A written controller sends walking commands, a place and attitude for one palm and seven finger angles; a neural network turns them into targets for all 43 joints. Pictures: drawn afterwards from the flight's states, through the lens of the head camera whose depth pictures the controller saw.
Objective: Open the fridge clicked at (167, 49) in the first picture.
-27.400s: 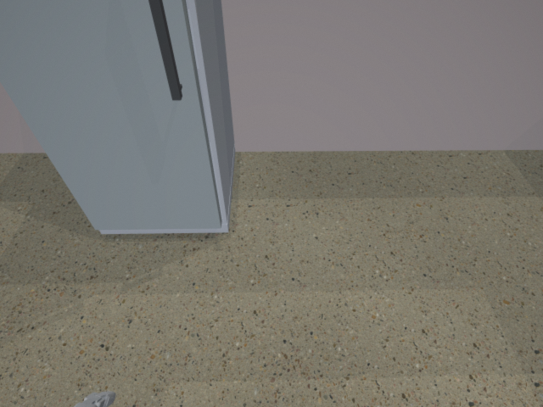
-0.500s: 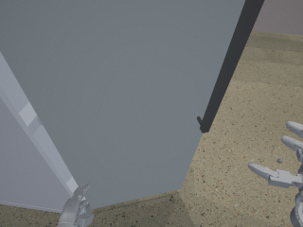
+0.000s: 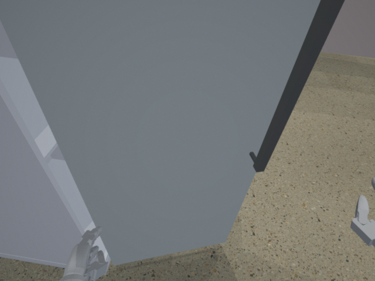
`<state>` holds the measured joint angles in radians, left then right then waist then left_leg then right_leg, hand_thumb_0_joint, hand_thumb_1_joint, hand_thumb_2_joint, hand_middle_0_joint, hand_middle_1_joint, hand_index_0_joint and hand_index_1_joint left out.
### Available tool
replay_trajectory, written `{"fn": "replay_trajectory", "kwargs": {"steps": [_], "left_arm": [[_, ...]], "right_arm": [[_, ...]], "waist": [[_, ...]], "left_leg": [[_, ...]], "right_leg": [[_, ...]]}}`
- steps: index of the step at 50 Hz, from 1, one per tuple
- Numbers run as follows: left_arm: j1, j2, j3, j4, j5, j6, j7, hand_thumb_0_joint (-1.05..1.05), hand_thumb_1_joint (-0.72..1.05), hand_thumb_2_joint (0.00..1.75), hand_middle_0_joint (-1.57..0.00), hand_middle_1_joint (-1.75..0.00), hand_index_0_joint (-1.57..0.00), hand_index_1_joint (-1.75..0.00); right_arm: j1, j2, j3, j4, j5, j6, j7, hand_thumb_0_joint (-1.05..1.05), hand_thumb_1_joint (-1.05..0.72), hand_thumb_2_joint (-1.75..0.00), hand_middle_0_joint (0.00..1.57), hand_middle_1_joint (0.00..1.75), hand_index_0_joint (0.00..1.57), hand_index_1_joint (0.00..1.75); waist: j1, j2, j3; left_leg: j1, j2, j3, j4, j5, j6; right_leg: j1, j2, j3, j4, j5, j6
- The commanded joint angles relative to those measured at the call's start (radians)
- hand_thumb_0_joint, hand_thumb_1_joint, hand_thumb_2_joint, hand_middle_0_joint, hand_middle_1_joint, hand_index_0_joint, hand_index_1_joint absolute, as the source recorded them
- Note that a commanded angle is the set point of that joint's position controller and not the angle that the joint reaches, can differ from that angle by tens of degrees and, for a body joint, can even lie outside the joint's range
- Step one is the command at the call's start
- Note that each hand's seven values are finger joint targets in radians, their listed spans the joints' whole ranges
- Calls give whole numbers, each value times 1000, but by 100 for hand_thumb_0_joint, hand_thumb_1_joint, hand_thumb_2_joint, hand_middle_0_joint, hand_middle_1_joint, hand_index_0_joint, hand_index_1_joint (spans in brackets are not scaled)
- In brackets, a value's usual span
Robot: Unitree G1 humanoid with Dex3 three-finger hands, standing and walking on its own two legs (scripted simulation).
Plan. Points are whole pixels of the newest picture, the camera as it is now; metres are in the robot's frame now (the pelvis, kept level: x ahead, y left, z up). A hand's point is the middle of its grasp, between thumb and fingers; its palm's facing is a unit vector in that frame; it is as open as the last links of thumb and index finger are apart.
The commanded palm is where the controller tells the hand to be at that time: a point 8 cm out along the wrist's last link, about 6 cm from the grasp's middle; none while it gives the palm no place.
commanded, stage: draw the hand back to the body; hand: right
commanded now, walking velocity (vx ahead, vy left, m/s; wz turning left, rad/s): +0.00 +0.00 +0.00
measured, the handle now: (284, 91) +0.45 -0.21 +0.23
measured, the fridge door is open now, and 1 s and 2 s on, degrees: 70 70 70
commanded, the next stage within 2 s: step back with the hand held close in 0.28 s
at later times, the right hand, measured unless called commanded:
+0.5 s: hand (366, 220) +0.18 -0.28 +0.16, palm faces +0.49 +0.79 -0.37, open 7.4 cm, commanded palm +0.12 -0.31 +0.17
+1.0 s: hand out of the picture +0.12 -0.30 +0.15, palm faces +0.50 +0.77 -0.40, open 7.4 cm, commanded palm +0.06 -0.34 +0.17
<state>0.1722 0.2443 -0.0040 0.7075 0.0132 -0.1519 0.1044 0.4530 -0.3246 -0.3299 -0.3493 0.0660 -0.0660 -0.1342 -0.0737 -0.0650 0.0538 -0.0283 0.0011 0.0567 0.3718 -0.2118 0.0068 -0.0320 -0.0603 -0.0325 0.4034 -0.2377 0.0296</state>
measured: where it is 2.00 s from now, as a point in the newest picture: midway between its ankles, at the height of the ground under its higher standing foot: outside the picture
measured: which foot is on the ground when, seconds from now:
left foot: down 0.00-1.00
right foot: down 0.00-1.00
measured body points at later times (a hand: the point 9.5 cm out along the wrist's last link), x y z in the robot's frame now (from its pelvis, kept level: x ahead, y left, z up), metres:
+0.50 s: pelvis -0.01 -0.01 +0.00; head -0.04 +0.00 +0.45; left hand +0.17 +0.22 -0.08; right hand +0.15 -0.32 +0.18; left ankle +0.01 +0.11 -0.74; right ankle +0.00 -0.14 -0.74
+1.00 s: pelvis -0.08 -0.04 -0.02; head -0.09 -0.04 +0.43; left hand +0.09 +0.20 -0.10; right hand +0.09 -0.34 +0.17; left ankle +0.00 +0.11 -0.74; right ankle +0.00 -0.14 -0.74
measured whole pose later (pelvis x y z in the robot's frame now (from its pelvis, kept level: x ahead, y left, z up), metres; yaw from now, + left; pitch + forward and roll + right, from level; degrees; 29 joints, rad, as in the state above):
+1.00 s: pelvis -0.08 -0.04 -0.02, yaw +0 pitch -2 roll +1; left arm 0.22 0.22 -0.03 0.60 0.00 -0.07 0.10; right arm 0.48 -0.35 -0.38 -0.45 0.02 -0.18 -0.18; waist -0.03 -0.02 0.01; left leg -0.37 0.04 0.03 0.57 -0.17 -0.03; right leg -0.39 -0.02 -0.04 0.66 -0.27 -0.03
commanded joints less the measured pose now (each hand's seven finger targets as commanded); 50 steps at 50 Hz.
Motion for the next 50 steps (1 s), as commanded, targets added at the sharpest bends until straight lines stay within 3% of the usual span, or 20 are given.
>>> {"fn": "replay_trajectory", "kwargs": {"steps": [1,7,9,11,14,16,19,20,21,22,23,25,28,32,36,39,41,43,47,50], "left_arm": [[-144,97,37,-153,4,-68,14,0,90,90,-20,-30,-20,-30],[-152,91,33,-152,6,-77,13,0,90,90,-20,-30,-20,-30],[-152,89,31,-149,5,-74,12,0,90,90,-20,-30,-20,-30],[-151,90,31,-151,5,-75,13,0,90,90,-20,-30,-20,-30],[-151,87,31,-152,6,-74,10,0,90,90,-20,-30,-20,-30],[-151,87,31,-150,5,-73,9,0,90,90,-20,-30,-20,-30],[-152,89,31,-152,4,-72,8,0,90,90,-20,-30,-20,-30],[-163,90,29,-157,4,-79,7,0,90,90,-20,-30,-20,-30],[-140,110,20,-190,-6,-51,-1,0,90,90,-20,-30,-20,-30],[-121,86,17,-169,-3,-29,-6,0,90,90,-20,-30,-20,-30],[-104,83,18,-184,-5,-15,-12,0,90,90,-20,-30,-20,-30],[-98,84,25,-206,-6,-2,-8,0,90,90,-20,-30,-20,-30],[-89,96,32,-240,-8,22,1,0,90,90,-20,-30,-20,-30],[-95,102,36,-272,-13,48,11,0,90,90,-20,-30,-20,-30],[-92,112,37,-284,-13,50,16,0,90,90,-20,-30,-20,-30],[-88,123,39,-288,-13,42,16,0,90,90,-20,-30,-20,-30],[-82,124,41,-285,-14,34,15,0,90,90,-20,-30,-20,-30],[-69,121,42,-282,-18,28,13,0,90,90,-20,-30,-20,-30],[-54,108,40,-265,-12,17,12,0,90,90,-20,-30,-20,-30],[-56,109,36,-253,-3,7,16,0,90,90,-20,-30,-20,-30]], "right_arm": [[-151,-204,-119,-209,-4,-76,-18,0,-90,-90,20,30,20,30],[-131,-196,-113,-216,-2,-78,-17,0,-90,-90,20,30,20,30],[-124,-190,-109,-194,0,-76,-16,0,-90,-90,20,30,20,30],[-140,-202,-118,-212,-3,-78,-17,0,-90,-90,20,30,20,30],[-121,-200,-124,-204,2,-78,-15,0,-90,-90,20,30,20,30],[-123,-196,-120,-200,0,-77,-13,0,-90,-90,20,30,20,30],[-129,-195,-117,-208,1,-77,-14,0,-90,-90,20,30,20,30],[-192,-187,-88,-277,-5,-85,-12,0,-90,-90,20,30,20,30],[-245,-299,-193,-297,-13,-111,-18,0,-90,-90,20,30,20,30],[-139,-220,-141,-202,-22,-103,-10,0,-90,-90,20,30,20,30],[-100,-195,-116,-194,-26,-102,-8,0,-90,-90,20,30,20,30],[-66,-218,-137,-254,-28,-115,-14,0,-90,-90,20,30,20,30],[20,-223,-153,-271,-22,-114,-23,0,-90,-90,20,30,20,30],[39,-242,-177,-290,-16,-110,-31,0,-90,-90,20,30,20,30],[13,-246,-182,-316,-21,-120,-41,0,-90,-90,20,30,20,30],[-15,-225,-174,-313,-33,-139,-46,0,-90,-90,20,30,20,30],[-23,-214,-172,-299,-42,-151,-48,0,-90,-90,20,30,20,30],[-30,-211,-170,-291,-48,-163,-52,0,-90,-90,20,30,20,30],[-56,-233,-172,-304,-49,-180,-61,0,-90,-90,20,30,20,30],[-77,-250,-183,-336,-50,-192,-73,0,-90,-90,20,30,20,30]], "waist": [[10,4,-45],[1,2,-56],[3,38,-28],[2,-7,-41],[-2,30,-40],[0,-6,-35],[0,1,-37],[5,-24,-56],[47,30,24],[53,97,-1],[54,124,-36],[51,50,-117],[48,1,-197],[42,12,-202],[40,-44,-176],[43,-95,-139],[46,-83,-118],[52,-19,-105],[64,95,-86],[66,35,-105]], "left_leg": [[-34,1,-23,-87,77,-5],[-17,-1,-19,-78,94,-4],[-30,-3,-15,-88,67,-6],[-22,-2,-17,-86,66,-3],[-14,-3,-16,-83,78,-4],[-20,-2,-17,-86,62,-3],[-18,-5,-14,-87,44,-1],[-15,-4,-17,-87,54,0],[-165,44,-94,-115,98,-5],[-188,85,-99,-113,98,1],[-201,107,-113,-109,81,9],[-186,129,-108,-65,143,19],[-159,102,-73,27,230,2],[-149,65,-51,95,225,-13],[-135,35,-46,144,122,-20],[-87,11,-45,215,43,-23],[-53,12,-55,236,30,-22],[-77,32,-81,202,11,-16],[-278,113,-180,31,-202,23],[-311,115,-164,36,-212,30]], "right_leg": [[-35,48,-40,-61,124,-49],[-31,48,-34,-68,142,-48],[-41,46,-32,-72,123,-47],[-37,47,-32,-77,121,-46],[-44,46,-30,-76,129,-46],[-42,45,-29,-81,118,-44],[-48,44,-24,-86,107,-41],[-31,49,-23,-82,113,-44],[-135,19,3,-20,75,-57],[-140,20,4,22,61,-56],[-143,23,1,54,60,-52],[-136,21,-4,80,116,-51],[-140,-10,13,70,261,-51],[-199,-40,48,45,326,-55],[-305,-65,85,-13,184,-71],[-458,-91,121,-81,-72,-97],[-549,-93,134,-99,-236,-110],[-581,-72,118,-60,-330,-111],[-473,-14,75,79,-323,-82],[-437,-18,91,71,-283,-78]]}}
